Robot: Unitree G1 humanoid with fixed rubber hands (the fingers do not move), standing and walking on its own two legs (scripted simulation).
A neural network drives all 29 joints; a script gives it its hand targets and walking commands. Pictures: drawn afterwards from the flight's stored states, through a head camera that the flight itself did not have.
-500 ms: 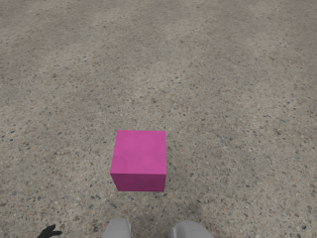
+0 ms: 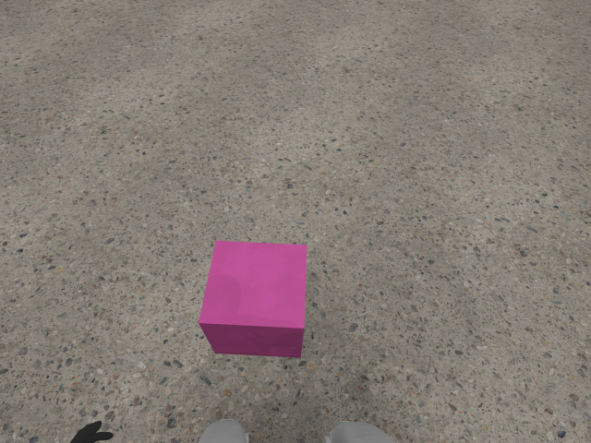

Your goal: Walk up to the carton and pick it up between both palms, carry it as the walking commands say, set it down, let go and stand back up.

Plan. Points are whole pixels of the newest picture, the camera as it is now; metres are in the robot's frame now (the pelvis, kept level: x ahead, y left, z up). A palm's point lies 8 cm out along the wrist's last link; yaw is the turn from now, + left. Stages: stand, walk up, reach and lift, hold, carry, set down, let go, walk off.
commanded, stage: walk up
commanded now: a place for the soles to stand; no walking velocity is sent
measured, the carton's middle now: (259, 300) +0.55 +0.11 -0.61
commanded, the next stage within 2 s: none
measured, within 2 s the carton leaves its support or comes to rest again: neither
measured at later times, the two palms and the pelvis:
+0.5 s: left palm out of the picture +0.09 +0.33 -0.12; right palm out of the picture +0.04 -0.28 -0.09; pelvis +0.00 +0.03 +0.00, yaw +1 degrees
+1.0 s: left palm out of the picture +0.09 +0.34 -0.11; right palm out of the picture +0.04 -0.27 -0.09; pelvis +0.01 +0.03 +0.01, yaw +1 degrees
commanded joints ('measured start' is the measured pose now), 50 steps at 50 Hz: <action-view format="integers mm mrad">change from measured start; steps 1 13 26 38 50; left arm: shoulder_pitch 25 -43 -49 -41 -30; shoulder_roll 288 182 190 214 209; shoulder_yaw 71 9 5 1 -4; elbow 1 -22 -2 18 17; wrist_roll -4 -27 -17 -11 -13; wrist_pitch -45 -41 -34 -45 -41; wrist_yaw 39 51 33 34 32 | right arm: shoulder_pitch -48 18 -68 -96 -109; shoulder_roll -235 -224 -268 -206 -230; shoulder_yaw -79 -71 -83 -71 -67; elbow -65 -41 -44 -68 -64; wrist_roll -15 -23 -30 -18 -16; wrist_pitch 16 -6 -13 -5 -11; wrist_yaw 10 7 27 22 25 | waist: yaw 17 -39 -12 -15 -2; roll -49 -24 263 81 87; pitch -96 -229 -129 -177 -175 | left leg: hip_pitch -135 209 120 142 106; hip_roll -26 17 132 36 31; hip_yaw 1 -36 -203 -55 -66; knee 92 -153 -301 -163 -160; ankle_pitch -271 361 19 138 148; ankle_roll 84 110 158 101 98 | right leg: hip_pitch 139 111 8 64 93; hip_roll -332 -183 -78 -154 -141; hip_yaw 462 166 88 176 166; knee -359 -170 -110 -214 -207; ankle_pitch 11 500 51 185 239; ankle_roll -77 -22 -14 -51 -54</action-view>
